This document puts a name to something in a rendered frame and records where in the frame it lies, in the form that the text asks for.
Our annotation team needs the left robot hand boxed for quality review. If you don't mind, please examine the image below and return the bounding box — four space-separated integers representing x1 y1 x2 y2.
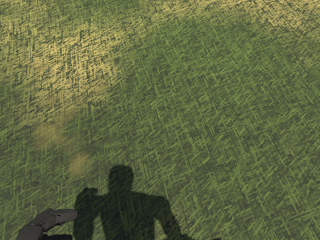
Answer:
16 208 78 240

